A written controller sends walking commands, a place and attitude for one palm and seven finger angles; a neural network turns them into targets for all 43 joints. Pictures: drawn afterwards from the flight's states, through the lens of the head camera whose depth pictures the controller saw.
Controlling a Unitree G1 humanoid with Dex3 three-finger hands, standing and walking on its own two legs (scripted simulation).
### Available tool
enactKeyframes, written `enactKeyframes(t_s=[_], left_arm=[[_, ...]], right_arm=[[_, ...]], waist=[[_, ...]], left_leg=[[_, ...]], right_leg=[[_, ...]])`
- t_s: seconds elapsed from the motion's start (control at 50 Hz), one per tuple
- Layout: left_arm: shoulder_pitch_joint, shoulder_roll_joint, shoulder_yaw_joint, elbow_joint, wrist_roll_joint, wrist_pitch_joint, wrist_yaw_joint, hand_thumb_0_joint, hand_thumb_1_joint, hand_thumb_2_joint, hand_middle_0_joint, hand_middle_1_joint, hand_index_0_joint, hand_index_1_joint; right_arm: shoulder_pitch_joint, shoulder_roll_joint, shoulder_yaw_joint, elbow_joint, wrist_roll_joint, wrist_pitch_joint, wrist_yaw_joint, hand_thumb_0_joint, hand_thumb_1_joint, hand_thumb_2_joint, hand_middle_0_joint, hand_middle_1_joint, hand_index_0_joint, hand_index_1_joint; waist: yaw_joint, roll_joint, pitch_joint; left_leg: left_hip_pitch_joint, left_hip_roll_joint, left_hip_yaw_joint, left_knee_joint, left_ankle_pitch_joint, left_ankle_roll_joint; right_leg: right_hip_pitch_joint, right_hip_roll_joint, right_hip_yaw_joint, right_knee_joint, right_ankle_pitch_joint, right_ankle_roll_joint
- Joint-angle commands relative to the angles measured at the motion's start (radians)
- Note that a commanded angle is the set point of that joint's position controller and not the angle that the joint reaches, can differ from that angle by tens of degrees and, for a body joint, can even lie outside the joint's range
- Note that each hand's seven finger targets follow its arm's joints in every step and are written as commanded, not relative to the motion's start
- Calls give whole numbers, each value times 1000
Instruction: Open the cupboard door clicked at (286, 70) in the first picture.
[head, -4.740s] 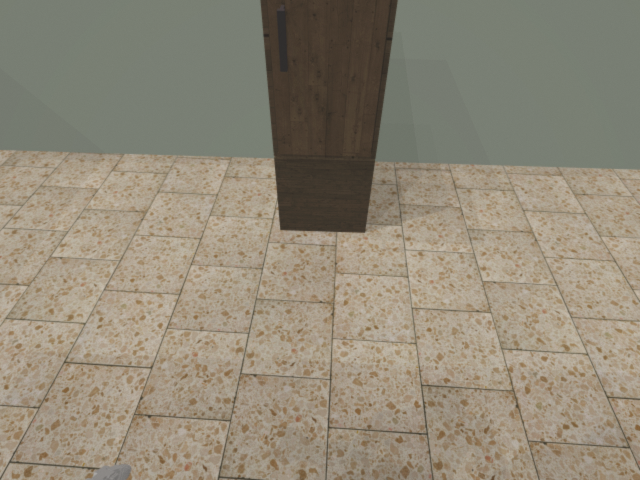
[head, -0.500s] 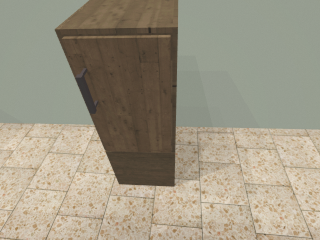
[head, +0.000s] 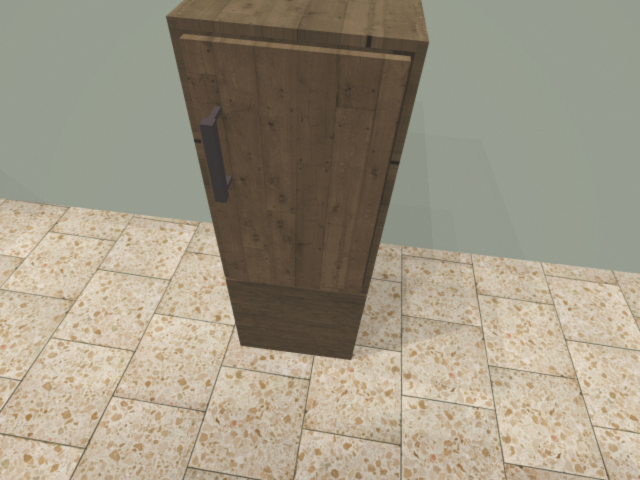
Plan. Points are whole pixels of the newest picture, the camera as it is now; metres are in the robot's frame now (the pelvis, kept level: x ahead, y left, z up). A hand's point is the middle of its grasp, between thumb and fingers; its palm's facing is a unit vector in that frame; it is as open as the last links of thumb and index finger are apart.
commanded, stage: come to a stop and stand still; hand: left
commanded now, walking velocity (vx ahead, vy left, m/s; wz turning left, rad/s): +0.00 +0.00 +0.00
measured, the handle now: (219, 156) +0.60 +0.24 +0.06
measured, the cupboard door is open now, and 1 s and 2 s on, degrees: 0 0 0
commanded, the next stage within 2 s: look again from close up in 0.28 s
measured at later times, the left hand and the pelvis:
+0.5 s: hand out of the picture +0.00 +0.18 -0.18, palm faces +0.00 -0.98 -0.21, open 7.3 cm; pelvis +0.00 +0.01 +0.00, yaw +0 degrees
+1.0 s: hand out of the picture +0.01 +0.14 -0.17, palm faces +0.03 -0.97 -0.23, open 7.3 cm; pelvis +0.01 -0.03 +0.00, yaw +0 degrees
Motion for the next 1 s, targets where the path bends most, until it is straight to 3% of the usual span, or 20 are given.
enactKeyframes(t_s=[0.0,0.34,0.36,0.38,0.4,0.44,0.48,0.52,0.54,0.64,0.7,0.98], left_arm=[[47,67,-3,-13,-7,-25,3,0,900,900,-200,-300,-200,-300],[39,54,-9,1,-11,-25,12,0,900,900,-200,-300,-200,-300],[78,83,-23,15,1,-56,54,0,900,900,-200,-300,-200,-300],[69,112,-15,-22,-3,-61,43,0,900,900,-200,-300,-200,-300],[47,89,-22,-26,-6,-56,31,0,900,900,-200,-300,-200,-300],[48,81,-24,-35,-5,-54,20,0,900,900,-200,-300,-200,-300],[39,65,-24,-39,-6,-51,15,0,900,900,-200,-300,-200,-300],[39,55,-26,-39,-9,-52,12,0,900,900,-200,-300,-200,-300],[28,58,-25,-38,-8,-49,10,0,900,900,-200,-300,-200,-300],[29,66,-21,-38,-9,-46,8,0,900,900,-200,-300,-200,-300],[33,72,-17,-38,-10,-49,7,0,900,900,-200,-300,-200,-300],[32,81,-7,-32,-9,-57,4,0,900,900,-200,-300,-200,-300]], right_arm=[[67,-116,-10,-11,2,-19,-2,0,-900,-900,200,300,200,300],[111,-92,-4,30,4,-27,-7,0,-900,-900,200,300,200,300],[43,-135,0,-43,16,-40,12,0,-900,-900,200,300,200,300],[99,-95,-1,-57,-1,-38,15,0,-900,-900,200,300,200,300],[101,-86,4,-54,-3,-41,14,0,-900,-900,200,300,200,300],[141,-95,8,-65,-6,-43,18,0,-900,-900,200,300,200,300],[145,-100,7,-70,-4,-44,15,0,-900,-900,200,300,200,300],[150,-99,9,-73,-2,-42,11,0,-900,-900,200,300,200,300],[150,-92,11,-71,-3,-38,11,0,-900,-900,200,300,200,300],[156,-87,14,-54,-3,-33,12,0,-900,-900,200,300,200,300],[151,-83,15,-44,-3,-31,12,0,-900,-900,200,300,200,300],[131,-64,12,-8,-3,-24,7,0,-900,-900,200,300,200,300]], waist=[[-26,53,34],[-26,63,55],[-19,107,80],[-41,136,36],[-34,155,68],[-34,158,1],[-36,117,-13],[-38,49,9],[-40,40,52],[-39,35,101],[-39,1,87],[-39,9,40]], left_leg=[[-22,120,-73,-90,335,23],[-23,114,-69,-106,364,16],[-96,125,-52,65,534,-13],[-107,82,-62,21,291,-10],[-126,92,-75,-29,237,3],[-120,118,-99,-38,238,24],[-95,121,-105,-35,290,37],[-85,114,-92,-24,295,39],[-100,109,-87,-31,257,40],[-113,97,-73,-56,189,35],[-93,88,-61,-49,169,30],[-53,83,-31,-22,174,8]], right_leg=[[41,-36,40,-69,202,-34],[84,-38,24,-77,212,-33],[31,-69,85,-34,401,-51],[63,-70,67,6,257,-71],[28,-52,57,4,123,-75],[48,-18,25,34,38,-72],[45,-10,15,48,55,-69],[31,-19,20,38,98,-69],[11,-19,22,35,88,-69],[-4,-22,35,21,101,-66],[-1,-30,52,9,139,-67],[28,-46,75,-26,242,-82]])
